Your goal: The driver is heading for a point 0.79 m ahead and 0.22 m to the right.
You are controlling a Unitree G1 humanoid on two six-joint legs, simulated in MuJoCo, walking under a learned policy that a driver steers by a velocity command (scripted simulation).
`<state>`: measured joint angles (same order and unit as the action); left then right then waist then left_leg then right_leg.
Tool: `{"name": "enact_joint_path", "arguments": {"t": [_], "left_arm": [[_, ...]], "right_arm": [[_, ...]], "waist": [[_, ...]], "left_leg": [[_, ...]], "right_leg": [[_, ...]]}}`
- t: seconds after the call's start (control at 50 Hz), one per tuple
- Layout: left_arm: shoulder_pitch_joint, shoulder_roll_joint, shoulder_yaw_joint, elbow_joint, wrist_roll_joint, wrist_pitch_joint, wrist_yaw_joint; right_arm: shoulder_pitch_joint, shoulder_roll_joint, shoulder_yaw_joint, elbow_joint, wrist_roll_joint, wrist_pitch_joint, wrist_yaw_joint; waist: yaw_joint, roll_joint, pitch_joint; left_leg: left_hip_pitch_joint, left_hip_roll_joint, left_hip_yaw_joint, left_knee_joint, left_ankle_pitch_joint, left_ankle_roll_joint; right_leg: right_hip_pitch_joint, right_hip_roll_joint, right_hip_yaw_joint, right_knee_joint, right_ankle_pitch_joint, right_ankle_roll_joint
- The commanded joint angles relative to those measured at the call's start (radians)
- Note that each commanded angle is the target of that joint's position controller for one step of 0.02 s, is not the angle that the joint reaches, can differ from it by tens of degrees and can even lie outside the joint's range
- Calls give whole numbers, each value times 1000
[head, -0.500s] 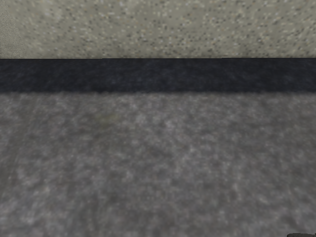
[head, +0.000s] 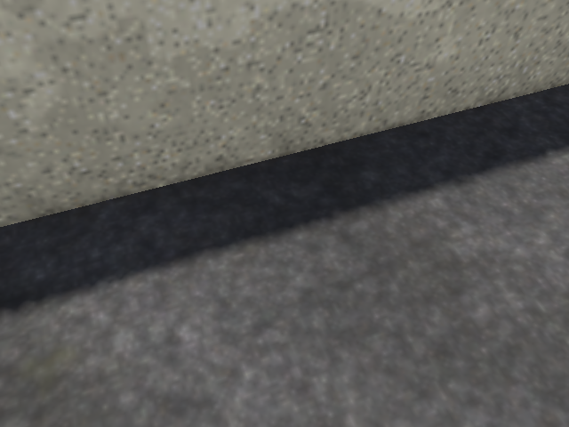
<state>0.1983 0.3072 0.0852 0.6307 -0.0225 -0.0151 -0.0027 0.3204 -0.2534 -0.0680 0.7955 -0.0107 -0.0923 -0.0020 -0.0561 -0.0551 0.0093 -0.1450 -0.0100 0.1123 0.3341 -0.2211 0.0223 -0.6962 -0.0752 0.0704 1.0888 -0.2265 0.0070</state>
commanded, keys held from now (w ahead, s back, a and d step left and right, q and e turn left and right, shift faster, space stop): w+e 0.54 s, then w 0.46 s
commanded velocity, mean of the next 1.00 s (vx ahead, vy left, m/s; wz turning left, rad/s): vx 0.50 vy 0.00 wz -0.44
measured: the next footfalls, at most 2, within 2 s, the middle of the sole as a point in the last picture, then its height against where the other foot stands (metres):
right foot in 0.24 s outside the picture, level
left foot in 0.74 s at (295, 376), level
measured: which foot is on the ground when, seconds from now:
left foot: down 0.00-0.26, up 0.28-0.72, down 0.74-1.00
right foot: up 0.00-0.22, down 0.24-0.76, up 0.78-1.00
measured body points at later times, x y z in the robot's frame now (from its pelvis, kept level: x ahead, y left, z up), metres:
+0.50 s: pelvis +0.26 -0.09 +0.00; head +0.30 -0.11 +0.45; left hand +0.43 +0.16 -0.10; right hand +0.37 -0.40 -0.09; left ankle +0.41 +0.07 -0.67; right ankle +0.25 -0.16 -0.74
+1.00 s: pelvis +0.55 -0.12 +0.00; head +0.57 -0.12 +0.45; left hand +0.81 +0.04 -0.10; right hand +0.46 -0.39 -0.11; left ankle +0.57 -0.03 -0.74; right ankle +0.56 -0.31 -0.67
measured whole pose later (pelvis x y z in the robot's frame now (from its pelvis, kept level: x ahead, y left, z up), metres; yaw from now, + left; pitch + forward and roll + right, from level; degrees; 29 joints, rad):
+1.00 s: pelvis +0.55 -0.12 +0.00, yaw -25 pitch +2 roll +1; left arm 0.19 0.29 0.05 0.67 0.01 -0.06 0.00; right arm 0.35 -0.27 -0.04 0.82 0.00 -0.08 0.02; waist -0.06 -0.04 0.02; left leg -0.16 -0.05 0.01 0.30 -0.18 0.05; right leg -0.65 -0.08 0.05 0.95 -0.20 0.00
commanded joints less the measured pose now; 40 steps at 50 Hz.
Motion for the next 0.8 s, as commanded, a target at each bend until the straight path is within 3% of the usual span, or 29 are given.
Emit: {"name": "enact_joint_path", "arguments": {"t": [0.02, 0.1, 0.16, 0.2, 0.22, 0.24, 0.26, 0.28, 0.3, 0.32, 0.34, 0.36, 0.4, 0.46, 0.54, 0.62, 0.68, 0.7, 0.72, 0.74, 0.76, 0.78, 0.8], "left_arm": [[-53, 20, -1, -76, 0, -12, -12], [-174, 2, -12, -105, -1, -20, -37], [-210, 18, -6, -128, -5, -18, -53], [-154, 54, 14, -126, 4, -13, -55], [-47, 86, 34, -100, 4, -10, -53], [130, 141, 67, -50, 2, -5, -41], [255, 229, 91, -23, -5, 3, -19], [196, 304, 88, -60, -8, -14, -23], [219, 214, 64, -64, 1, -28, -30], [190, 169, 49, -50, 5, -40, -29], [126, 142, 38, -53, 3, -46, -29], [65, 114, 28, -62, 8, -48, -26], [18, 102, 21, -73, 19, -50, -18], [46, 125, 26, -47, 13, -54, 1], [101, 138, 30, -13, 2, -44, 17], [169, 124, 24, 33, -2, -43, 16], [179, 124, 25, 52, 4, -36, 16], [168, 122, 24, 53, 4, -31, 15], [162, 100, 16, 50, 7, -30, 14], [154, 64, -1, 30, 19, -32, 15], [289, 11, -19, 26, -1, -45, 17], [285, 55, -17, 31, -6, -55, 18], [179, 122, 0, 23, -13, -57, 15]], "right_arm": [[-69, -161, -38, -56, 3, -12, -8], [-30, -193, -45, -24, 16, 2, -12], [-14, -223, -54, -6, 32, 17, -10], [-23, -255, -65, -6, 42, 28, -14], [-33, -265, -67, -7, 47, 36, -18], [-31, -242, -58, -11, 46, 38, -22], [-2, -155, -27, -38, 1, 32, -20], [30, -83, 5, -107, -3, -1, -11], [-81, -182, -16, -118, 36, -34, 3], [-135, -185, -14, -137, 56, -49, 9], [-136, -171, -10, -126, 35, -53, 2], [-133, -181, -17, -117, 9, -48, -4], [-110, -175, -21, -113, 0, -24, 0], [-158, -134, -9, -125, -10, -3, -3], [-317, -91, 12, -160, -3, -7, 8], [-380, -113, 9, -176, 14, -22, 30], [-353, -141, -4, -180, 14, -30, 36], [-306, -147, -10, -170, 13, -33, 34], [-217, -169, -24, -147, 5, -37, 29], [-69, -222, -39, -131, -5, -43, 20], [60, -318, -67, -95, -16, -34, 18], [92, -246, -52, -73, 16, -28, 29], [42, -181, -33, -80, 28, -22, 25]], "waist": [[18, 130, 3], [-26, 125, 43], [-21, 134, 63], [29, 163, 14], [96, 161, -44], [183, 130, -133], [198, -61, -217], [104, -248, -359], [180, -96, -359], [167, -73, -228], [116, 28, -144], [77, 32, -109], [34, 6, -82], [36, 20, -49], [98, -12, -16], [135, -30, -5], [116, -63, 2], [87, -73, -7], [44, -64, -57], [-23, -11, -184], [-4, 271, -325], [-17, 340, -311], [-33, 221, -162]], "left_leg": [[76, 270, -135, -161, 258, 154], [113, 270, -33, -159, 265, 124], [181, 298, 10, -119, 377, 103], [213, 297, 55, 17, 720, 83], [201, 279, 85, 172, 857, 67], [89, 241, 111, 396, 830, 35], [-216, 180, 106, 735, 241, -11], [-574, -29, -70, 1047, -382, -56], [-685, 21, -216, 1100, -317, -39], [-723, 59, -197, 1055, -233, -19], [-663, 103, -199, 961, -157, -17], [-589, 130, -201, 876, -117, -25], [-502, 139, -196, 806, -78, -43], [-492, 116, -168, 662, 11, -83], [-419, 56, -161, 349, 263, -94], [-371, 41, -172, 221, 321, -69], [-340, 34, -164, 175, 194, -22], [-278, 21, -141, 145, 167, 0], [-144, 15, -129, 122, 168, 31], [94, 139, -248, 153, 178, 94], [451, 347, -663, 99, 10, 269], [486, 407, -915, -40, -235, 296], [371, 379, -805, -58, -328, 250]], "right_leg": [[-70, -35, 11, -130, 131, 7], [-8, -17, -59, -334, 224, -15], [32, 4, -102, -418, 140, -55], [158, 69, -160, -444, 36, -99], [300, 114, -187, -487, 33, -129], [565, 154, -180, -541, 102, -169], [873, -38, 117, -537, 157, -238], [1095, -255, 735, -730, -93, -447], [1084, -252, 727, -803, -150, -407], [975, -220, 580, -795, -89, -366], [811, -173, 462, -792, 27, -328], [689, -137, 381, -799, 130, -307], [560, -102, 325, -840, 235, -307], [467, -68, 242, -856, 323, -307], [418, -7, 189, -839, 208, -247], [490, -54, 240, -791, 124, -230], [579, -94, 299, -719, 178, -209], [588, -85, 297, -678, 244, -196], [582, -38, 270, -577, 364, -172], [486, 19, 213, -341, 316, -132], [142, 167, 87, 29, 0, -41], [-39, 165, 117, 164, -346, -27], [-110, 108, 128, 221, -279, -31]]}}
